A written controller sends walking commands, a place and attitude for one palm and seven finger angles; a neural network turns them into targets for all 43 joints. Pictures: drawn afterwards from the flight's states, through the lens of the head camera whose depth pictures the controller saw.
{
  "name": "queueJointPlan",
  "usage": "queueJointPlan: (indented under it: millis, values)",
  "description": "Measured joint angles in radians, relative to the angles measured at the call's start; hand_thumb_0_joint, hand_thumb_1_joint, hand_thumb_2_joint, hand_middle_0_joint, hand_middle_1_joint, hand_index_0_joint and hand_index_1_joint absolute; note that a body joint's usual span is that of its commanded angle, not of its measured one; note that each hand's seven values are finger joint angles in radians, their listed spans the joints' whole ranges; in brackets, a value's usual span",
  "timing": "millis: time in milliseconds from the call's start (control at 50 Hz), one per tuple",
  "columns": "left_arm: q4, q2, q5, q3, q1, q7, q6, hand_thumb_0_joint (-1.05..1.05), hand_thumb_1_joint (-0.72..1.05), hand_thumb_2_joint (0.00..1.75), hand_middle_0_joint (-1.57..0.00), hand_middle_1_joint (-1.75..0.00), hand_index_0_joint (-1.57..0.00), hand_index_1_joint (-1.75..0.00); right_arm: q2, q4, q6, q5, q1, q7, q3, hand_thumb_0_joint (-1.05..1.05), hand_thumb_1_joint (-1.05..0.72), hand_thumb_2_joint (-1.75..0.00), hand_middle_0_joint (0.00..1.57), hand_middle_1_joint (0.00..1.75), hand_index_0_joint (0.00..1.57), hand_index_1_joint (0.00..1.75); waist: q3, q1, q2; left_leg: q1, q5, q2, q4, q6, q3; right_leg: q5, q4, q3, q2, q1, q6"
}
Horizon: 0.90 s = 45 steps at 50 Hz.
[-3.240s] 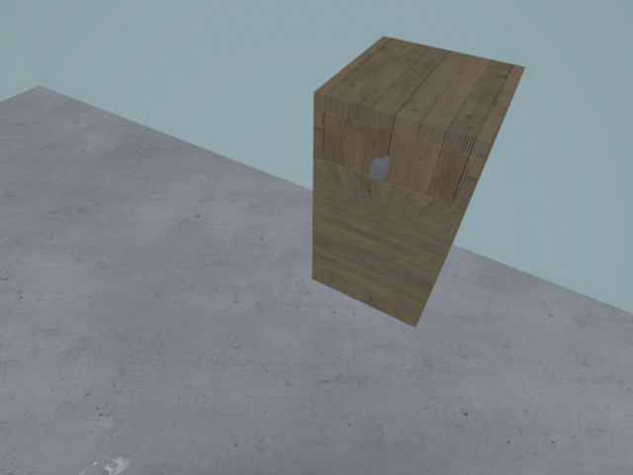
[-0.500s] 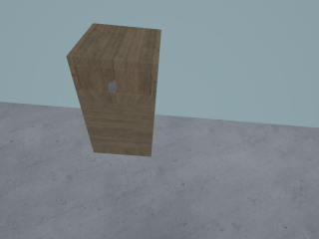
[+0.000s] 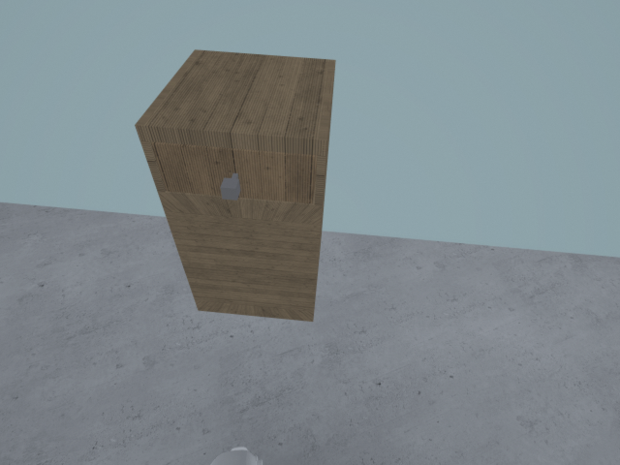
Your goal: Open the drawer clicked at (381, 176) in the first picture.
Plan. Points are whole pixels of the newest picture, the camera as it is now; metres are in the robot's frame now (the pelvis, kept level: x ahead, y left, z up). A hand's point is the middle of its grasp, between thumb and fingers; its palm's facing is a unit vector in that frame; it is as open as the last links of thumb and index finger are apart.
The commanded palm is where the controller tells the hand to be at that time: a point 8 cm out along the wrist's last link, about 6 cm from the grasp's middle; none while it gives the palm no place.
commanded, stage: take the last steps up to it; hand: left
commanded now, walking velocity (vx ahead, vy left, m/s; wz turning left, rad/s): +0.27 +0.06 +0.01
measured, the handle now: (232, 184) +0.74 +0.22 -0.11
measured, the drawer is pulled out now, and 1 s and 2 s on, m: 0.00 0.00 0.00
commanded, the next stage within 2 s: come to a stop and stand still in 0.28 s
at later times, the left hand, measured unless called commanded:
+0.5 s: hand (155, 415) +0.23 +0.26 -0.17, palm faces +0.03 -0.98 -0.18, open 7.3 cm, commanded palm none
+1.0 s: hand (158, 416) +0.23 +0.25 -0.16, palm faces +0.08 -0.97 -0.24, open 7.3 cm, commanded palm none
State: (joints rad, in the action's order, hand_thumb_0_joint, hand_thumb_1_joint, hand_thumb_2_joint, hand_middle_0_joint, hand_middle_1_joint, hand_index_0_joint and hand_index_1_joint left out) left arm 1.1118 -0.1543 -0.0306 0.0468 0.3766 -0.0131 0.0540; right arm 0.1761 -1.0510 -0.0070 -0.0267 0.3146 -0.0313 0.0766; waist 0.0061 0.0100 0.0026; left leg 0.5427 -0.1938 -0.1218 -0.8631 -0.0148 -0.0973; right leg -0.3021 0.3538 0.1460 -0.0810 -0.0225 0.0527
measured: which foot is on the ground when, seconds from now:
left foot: up 0.00-0.10, down 0.12-0.68, up 0.70-1.00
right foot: down 0.00-0.12, up 0.14-0.62, down 0.64-1.00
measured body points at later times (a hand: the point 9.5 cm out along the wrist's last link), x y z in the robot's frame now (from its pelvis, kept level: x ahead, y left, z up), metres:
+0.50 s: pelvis +0.17 +0.08 +0.00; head +0.17 +0.09 +0.45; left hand +0.23 +0.31 -0.16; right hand +0.14 -0.12 -0.16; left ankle +0.14 +0.15 -0.74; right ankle +0.22 -0.04 -0.70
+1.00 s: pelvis +0.15 +0.06 +0.00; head +0.18 +0.05 +0.45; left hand +0.22 +0.30 -0.14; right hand +0.22 -0.19 -0.16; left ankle +0.11 +0.21 -0.69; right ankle +0.23 -0.04 -0.74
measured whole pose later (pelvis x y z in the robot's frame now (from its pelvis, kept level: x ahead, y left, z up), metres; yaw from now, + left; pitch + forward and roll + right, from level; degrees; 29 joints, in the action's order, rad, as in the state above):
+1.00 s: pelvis +0.15 +0.06 +0.00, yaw +1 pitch -1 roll +2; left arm 0.99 -0.16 -0.03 0.06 0.16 -0.03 -0.02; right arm 0.22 -1.02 -0.06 -0.02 0.17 0.01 0.08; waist -0.07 -0.02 0.01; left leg 0.35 -0.45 -0.02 -0.91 -0.04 0.00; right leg -0.13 0.48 0.12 -0.07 -0.33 -0.04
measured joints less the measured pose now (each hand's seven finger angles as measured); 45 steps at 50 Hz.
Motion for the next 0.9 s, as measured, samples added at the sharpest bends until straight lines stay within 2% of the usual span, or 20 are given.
queueJointPlan:
  millis: [100,140,180,220,260,320,400,480,560,640,680,740,800,840,900]
  values:
    - [0.029,-0.003,-0.006,0.003,0.052,0.005,-0.009,0.00,0.92,0.90,-0.20,-0.30,-0.20,-0.30,0.009,0.052,0.029,0.003,-0.073,-0.010,-0.003,0.00,-0.91,-0.90,0.20,0.30,0.19,0.30,-0.023,-0.033,-0.023,-0.083,-0.006,0.008,0.200,0.012,-0.019,-0.104,0.081,0.008,-0.036,0.026,0.046]
    - [0.039,-0.009,0.002,0.007,0.052,0.009,-0.024,0.00,0.91,0.90,-0.20,-0.30,-0.20,-0.30,0.005,0.062,0.055,-0.005,-0.099,0.000,-0.005,0.00,-0.91,-0.90,0.20,0.30,0.19,0.30,-0.041,-0.031,-0.048,-0.091,-0.041,0.035,0.172,0.045,-0.035,-0.193,0.280,-0.022,-0.068,-0.041,0.010]
    - [0.039,-0.015,0.008,0.008,0.031,0.010,-0.042,0.00,0.91,0.90,-0.20,-0.30,-0.20,-0.30,-0.005,0.065,0.067,-0.005,-0.116,0.015,-0.016,0.00,-0.91,-0.90,0.20,0.30,0.19,0.30,-0.057,-0.035,-0.054,-0.107,-0.083,0.043,0.147,0.067,-0.053,-0.229,0.585,-0.087,-0.039,-0.169,-0.034]
    - [0.033,-0.019,0.009,0.011,0.008,0.013,-0.044,0.01,0.91,0.90,-0.20,-0.30,-0.19,-0.30,-0.019,0.057,0.068,-0.003,-0.117,0.030,-0.025,0.00,-0.91,-0.90,0.20,0.30,0.19,0.30,-0.059,-0.033,-0.053,-0.160,-0.080,0.054,0.200,0.076,-0.073,-0.160,0.796,-0.097,-0.018,-0.288,-0.057]
    - [0.021,-0.025,0.007,0.016,-0.025,0.017,-0.038,0.01,0.91,0.90,-0.20,-0.30,-0.19,-0.30,-0.035,0.045,0.075,0.000,-0.104,0.046,-0.029,0.00,-0.92,-0.90,0.20,0.30,0.19,0.30,-0.057,-0.027,-0.055,-0.221,-0.061,0.077,0.281,0.082,-0.091,-0.077,0.867,-0.086,-0.015,-0.378,-0.060]
    - [-0.010,-0.028,0.006,0.019,-0.073,0.016,-0.033,0.01,0.91,0.90,-0.20,-0.30,-0.19,-0.30,-0.035,0.020,0.087,0.005,-0.073,0.060,-0.031,-0.01,-0.95,-0.90,0.20,0.30,0.20,0.30,-0.047,-0.020,-0.055,-0.301,-0.033,0.110,0.392,0.092,-0.107,-0.006,0.837,-0.076,-0.014,-0.466,-0.049]
    - [-0.043,-0.024,0.004,0.020,-0.127,0.013,-0.041,0.00,0.91,0.90,-0.19,-0.30,-0.19,-0.30,-0.049,-0.020,0.080,0.006,-0.021,0.061,-0.041,-0.01,-0.94,-0.90,0.20,0.30,0.20,0.30,-0.030,-0.014,-0.055,-0.381,-0.031,0.141,0.474,0.098,-0.119,0.043,0.734,-0.077,-0.014,-0.515,-0.036]
    - [-0.057,-0.020,0.008,0.015,-0.176,0.000,-0.055,0.00,0.92,0.90,-0.19,-0.30,-0.19,-0.30,-0.077,-0.057,0.063,0.003,0.022,0.067,-0.055,0.00,-0.93,-0.90,0.20,0.30,0.20,0.30,-0.030,0.003,-0.050,-0.431,-0.055,0.157,0.488,0.092,-0.114,0.075,0.560,-0.088,-0.013,-0.482,-0.031]
    - [-0.067,-0.006,0.011,0.005,-0.205,-0.010,-0.072,0.00,0.92,0.90,-0.19,-0.30,-0.19,-0.30,-0.104,-0.083,0.033,0.002,0.034,0.072,-0.060,0.00,-0.92,-0.90,0.20,0.30,0.20,0.30,-0.045,0.022,-0.038,-0.448,-0.106,0.149,0.441,0.077,-0.107,0.041,0.393,-0.084,0.004,-0.396,-0.041]
    - [-0.086,0.004,0.010,0.003,-0.213,-0.013,-0.078,0.00,0.92,0.90,-0.20,-0.30,-0.19,-0.30,-0.115,-0.084,0.009,0.004,0.032,0.073,-0.047,0.00,-0.91,-0.90,0.21,0.30,0.20,0.30,-0.064,0.029,-0.022,-0.427,-0.170,0.129,0.356,0.053,-0.113,0.063,0.271,-0.072,0.022,-0.312,-0.059]
    - [-0.091,0.015,0.007,0.002,-0.224,-0.014,-0.070,0.00,0.92,0.90,-0.20,-0.30,-0.19,-0.30,-0.105,-0.076,-0.004,0.010,0.011,0.071,-0.036,0.00,-0.91,-0.90,0.21,0.30,0.20,0.30,-0.086,0.033,0.011,-0.378,-0.179,0.094,0.266,0.038,-0.099,0.036,0.261,-0.057,0.047,-0.309,-0.085]
    - [-0.107,0.017,0.013,0.004,-0.245,-0.024,-0.055,-0.01,0.93,0.90,-0.20,-0.30,-0.20,-0.30,-0.087,-0.051,-0.027,0.020,-0.026,0.070,-0.022,0.00,-0.91,-0.90,0.21,0.30,0.20,0.30,-0.119,0.034,0.015,-0.241,-0.333,0.113,-0.031,0.014,-0.003,0.044,0.255,-0.038,0.041,-0.315,-0.113]
    - [-0.121,0.019,0.014,0.006,-0.254,-0.031,-0.062,-0.01,0.93,0.90,-0.20,-0.30,-0.20,-0.30,-0.051,-0.033,-0.050,0.019,-0.068,0.066,-0.005,0.00,-0.91,-0.90,0.21,0.30,0.20,0.30,-0.126,0.015,0.020,-0.141,-0.325,0.130,-0.255,-0.001,0.068,0.079,0.209,-0.032,0.039,-0.308,-0.115]
    - [-0.124,0.022,0.014,0.005,-0.251,-0.032,-0.067,-0.01,0.93,0.90,-0.20,-0.30,-0.20,-0.30,-0.020,-0.018,-0.059,0.015,-0.093,0.062,0.004,0.00,-0.91,-0.90,0.20,0.30,0.20,0.30,-0.118,0.009,0.027,-0.108,-0.286,0.128,-0.309,-0.014,0.094,0.102,0.180,-0.029,0.039,-0.307,-0.112]
    - [-0.124,0.019,0.010,0.005,-0.244,-0.030,-0.069,0.00,0.92,0.90,-0.20,-0.30,-0.20,-0.30,0.017,0.005,-0.064,0.009,-0.123,0.055,0.010,0.00,-0.91,-0.90,0.20,0.30,0.19,0.30,-0.104,-0.001,0.027,-0.110,-0.256,0.117,-0.271,-0.030,0.108,0.131,0.151,-0.029,0.031,-0.307,-0.107]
